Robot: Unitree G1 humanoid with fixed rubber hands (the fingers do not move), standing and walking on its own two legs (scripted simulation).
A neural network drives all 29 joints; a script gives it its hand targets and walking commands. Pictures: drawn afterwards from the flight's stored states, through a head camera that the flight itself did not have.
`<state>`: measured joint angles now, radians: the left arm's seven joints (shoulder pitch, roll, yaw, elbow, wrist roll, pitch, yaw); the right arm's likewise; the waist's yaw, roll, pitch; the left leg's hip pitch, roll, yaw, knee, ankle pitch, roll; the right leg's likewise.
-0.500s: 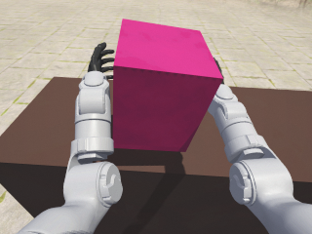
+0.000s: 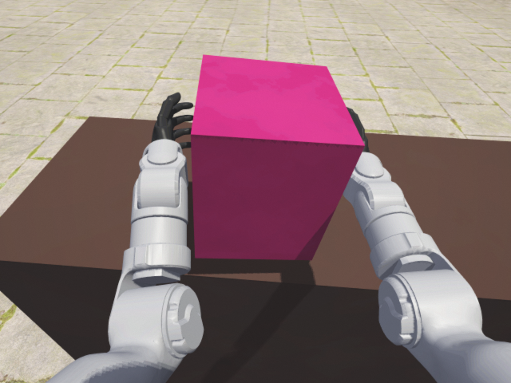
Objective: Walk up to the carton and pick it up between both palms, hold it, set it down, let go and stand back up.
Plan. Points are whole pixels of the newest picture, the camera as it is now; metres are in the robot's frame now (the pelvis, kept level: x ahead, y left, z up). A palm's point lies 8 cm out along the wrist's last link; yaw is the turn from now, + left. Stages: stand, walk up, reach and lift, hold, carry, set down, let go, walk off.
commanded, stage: set down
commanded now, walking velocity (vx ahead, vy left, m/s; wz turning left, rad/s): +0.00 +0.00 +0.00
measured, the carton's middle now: (260, 162) +0.41 +0.00 +0.16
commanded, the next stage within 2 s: none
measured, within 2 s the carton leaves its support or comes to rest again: rests again in 1.02 s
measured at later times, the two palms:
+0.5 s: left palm (175, 165) +0.39 +0.14 +0.16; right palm (353, 171) +0.40 -0.15 +0.14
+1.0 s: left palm (179, 180) +0.39 +0.14 +0.14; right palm (351, 181) +0.40 -0.16 +0.12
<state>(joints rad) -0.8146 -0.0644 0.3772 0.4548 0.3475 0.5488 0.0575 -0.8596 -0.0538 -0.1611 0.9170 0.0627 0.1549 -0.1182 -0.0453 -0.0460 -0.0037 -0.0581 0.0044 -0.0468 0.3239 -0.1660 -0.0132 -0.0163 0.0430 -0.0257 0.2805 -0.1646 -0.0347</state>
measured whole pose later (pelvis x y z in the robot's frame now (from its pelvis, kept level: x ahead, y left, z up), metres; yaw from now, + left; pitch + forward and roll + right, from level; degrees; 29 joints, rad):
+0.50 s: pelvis +0.00 +0.00 +0.00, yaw -1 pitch -3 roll +0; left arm -0.78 -0.10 0.40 0.54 0.34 0.45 0.09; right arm -0.84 -0.05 -0.26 0.99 -0.05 0.07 -0.06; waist -0.01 -0.04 -0.02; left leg -0.11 0.01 -0.02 0.30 -0.15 -0.02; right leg -0.08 0.04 -0.03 0.28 -0.15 -0.04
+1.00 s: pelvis +0.00 +0.00 +0.00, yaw -2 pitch -1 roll +0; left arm -0.72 -0.14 0.41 0.55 0.35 0.35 0.10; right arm -0.79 -0.03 -0.31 1.00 -0.12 0.00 -0.03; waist 0.02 -0.03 -0.02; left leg -0.13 0.02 0.00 0.30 -0.14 -0.02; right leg -0.11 0.04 -0.03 0.28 -0.14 -0.04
